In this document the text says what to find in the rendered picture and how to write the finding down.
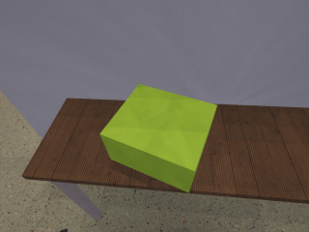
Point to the table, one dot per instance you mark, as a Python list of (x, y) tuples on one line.
[(252, 151)]

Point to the carton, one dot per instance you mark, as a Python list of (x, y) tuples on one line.
[(160, 134)]

